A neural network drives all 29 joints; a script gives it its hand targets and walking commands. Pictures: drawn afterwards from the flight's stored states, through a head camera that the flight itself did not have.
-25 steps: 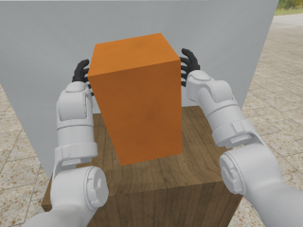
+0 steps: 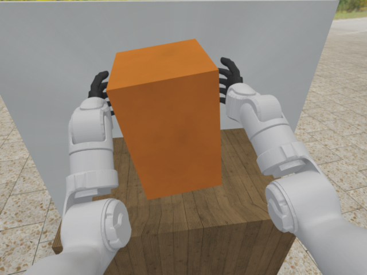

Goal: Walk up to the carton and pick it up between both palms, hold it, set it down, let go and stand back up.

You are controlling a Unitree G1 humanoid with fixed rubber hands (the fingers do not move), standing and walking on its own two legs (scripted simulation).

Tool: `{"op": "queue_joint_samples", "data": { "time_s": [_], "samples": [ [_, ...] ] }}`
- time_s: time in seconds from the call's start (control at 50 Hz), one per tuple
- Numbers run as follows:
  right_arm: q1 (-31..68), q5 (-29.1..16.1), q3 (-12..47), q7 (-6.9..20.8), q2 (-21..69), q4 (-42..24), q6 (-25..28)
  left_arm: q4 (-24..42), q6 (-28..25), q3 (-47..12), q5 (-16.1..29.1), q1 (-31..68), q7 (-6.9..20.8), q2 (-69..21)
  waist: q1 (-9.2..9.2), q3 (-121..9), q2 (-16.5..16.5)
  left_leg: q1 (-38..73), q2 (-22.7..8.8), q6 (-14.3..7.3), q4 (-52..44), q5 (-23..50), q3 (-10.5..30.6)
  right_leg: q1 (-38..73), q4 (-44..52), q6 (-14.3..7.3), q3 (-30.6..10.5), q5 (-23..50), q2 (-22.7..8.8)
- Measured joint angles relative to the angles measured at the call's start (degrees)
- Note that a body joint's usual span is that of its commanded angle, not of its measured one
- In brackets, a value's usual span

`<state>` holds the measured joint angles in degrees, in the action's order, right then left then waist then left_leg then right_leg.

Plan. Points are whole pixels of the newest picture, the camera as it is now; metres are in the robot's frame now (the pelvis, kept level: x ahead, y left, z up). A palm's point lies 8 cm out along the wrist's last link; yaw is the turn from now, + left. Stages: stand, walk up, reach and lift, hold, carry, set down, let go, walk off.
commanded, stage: hold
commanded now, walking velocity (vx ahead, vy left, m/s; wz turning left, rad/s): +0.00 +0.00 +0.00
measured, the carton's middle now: (170, 121) +0.40 +0.01 +0.21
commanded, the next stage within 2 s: none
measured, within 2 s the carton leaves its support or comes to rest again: neither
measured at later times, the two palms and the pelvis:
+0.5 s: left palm (99, 107) +0.37 +0.15 +0.28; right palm (233, 93) +0.36 -0.12 +0.29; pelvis +0.00 +0.00 +0.00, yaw +0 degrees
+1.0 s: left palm (99, 105) +0.37 +0.15 +0.28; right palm (233, 91) +0.37 -0.12 +0.30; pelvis +0.00 +0.00 +0.00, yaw +0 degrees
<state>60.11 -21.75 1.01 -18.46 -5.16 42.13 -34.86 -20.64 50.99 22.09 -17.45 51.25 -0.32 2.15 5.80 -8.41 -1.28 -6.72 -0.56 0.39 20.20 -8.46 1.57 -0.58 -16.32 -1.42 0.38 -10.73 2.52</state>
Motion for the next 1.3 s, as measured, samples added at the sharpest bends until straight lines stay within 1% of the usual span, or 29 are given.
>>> {"op": "queue_joint_samples", "data": {
  "time_s": [0.18, 0.34, 0.46, 0.54, 0.68, 0.96, 1.3],
  "samples": [
    [0.3, -0.3, 0.3, 0.1, -0.3, 0.6, 0.2, -0.5, -0.2, 0.0, 0.0, 0.3, -0.1, 0.0, -0.10, 0.0, 0.1, 0.1, 0.0, 0.0, -0.1, -0.1, 0.0, 0.1, 0.1, 0.0, -0.2, 0.0, 0.0],
    [-0.4, -0.5, 1.0, 0.0, -0.4, -0.1, 0.0, 0.1, -0.2, -0.2, 0.1, -0.5, -0.1, -0.2, 0.06, 0.1, -0.1, 0.4, 0.0, 0.0, 0.0, -0.3, 0.1, 0.4, 0.2, 0.0, -0.2, -0.1, 0.1],
    [-1.1, -0.9, 1.4, -0.5, -0.3, -1.2, 0.0, 1.7, 0.2, -0.5, 0.2, -1.3, -0.5, -0.4, 0.13, 0.0, -0.2, 0.5, 0.0, 0.1, 0.1, -0.5, 0.1, 0.6, 0.2, 0.0, -0.3, -0.2, 0.2],
    [-0.6, -0.7, 0.8, -0.5, -0.2, -0.5, -0.4, 0.8, 0.3, 0.1, -0.2, -0.6, -0.3, -0.6, -0.02, 0.2, -0.2, 0.7, 0.0, 0.1, 0.1, -0.4, 0.1, 0.8, 0.1, 0.0, -0.3, -0.2, 0.1],
    [-0.3, -0.7, 0.9, -0.5, -0.3, -0.9, -0.4, 1.3, 0.3, -0.2, 0.1, -0.7, -0.4, -0.3, -0.04, -0.1, 0.0, 0.3, 0.0, 0.0, 0.2, -0.4, 0.2, 0.4, 0.1, 0.0, -0.3, -0.2, 0.2],
    [1.0, -0.2, 0.1, -0.2, -0.3, 1.6, -0.3, -1.5, -0.4, 0.3, 0.0, 0.7, -0.3, 0.0, -0.19, -0.4, 0.0, -0.4, 0.0, 0.0, 0.1, -0.2, 0.2, -0.4, 0.0, 0.0, -0.5, 0.0, 0.2],
    [-0.2, -1.1, 1.4, -0.3, -0.7, 0.3, -0.5, 0.0, -0.1, -0.3, 0.2, -0.5, -0.6, -0.4, 0.12, -0.4, 0.1, 0.1, 0.1, 0.0, 0.3, -0.6, 0.4, 0.2, 0.2, 0.0, -0.5, -0.2, 0.2]
  ]
}}
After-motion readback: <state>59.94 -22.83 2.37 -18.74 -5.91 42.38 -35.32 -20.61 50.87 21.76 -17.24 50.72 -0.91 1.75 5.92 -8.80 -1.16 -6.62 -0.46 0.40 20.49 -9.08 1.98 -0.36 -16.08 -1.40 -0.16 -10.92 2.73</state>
